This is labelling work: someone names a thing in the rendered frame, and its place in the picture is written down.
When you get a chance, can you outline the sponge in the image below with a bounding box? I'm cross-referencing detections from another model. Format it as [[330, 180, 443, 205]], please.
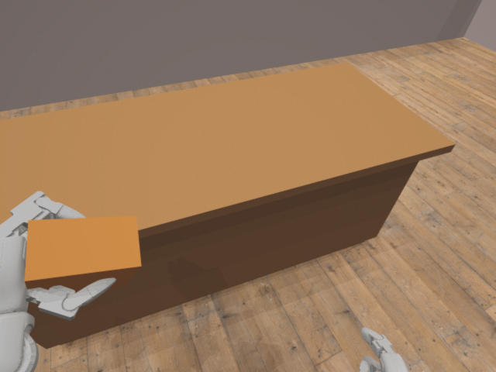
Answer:
[[25, 216, 142, 293]]

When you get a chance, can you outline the left robot hand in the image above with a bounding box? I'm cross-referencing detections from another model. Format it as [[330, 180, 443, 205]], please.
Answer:
[[0, 191, 116, 320]]

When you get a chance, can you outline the table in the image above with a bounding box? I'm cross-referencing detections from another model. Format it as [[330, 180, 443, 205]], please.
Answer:
[[0, 62, 456, 349]]

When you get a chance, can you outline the right robot hand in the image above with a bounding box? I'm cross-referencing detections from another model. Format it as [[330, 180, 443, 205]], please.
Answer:
[[359, 327, 408, 372]]

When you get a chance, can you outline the left robot forearm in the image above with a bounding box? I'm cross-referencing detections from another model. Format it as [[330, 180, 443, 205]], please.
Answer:
[[0, 312, 39, 372]]

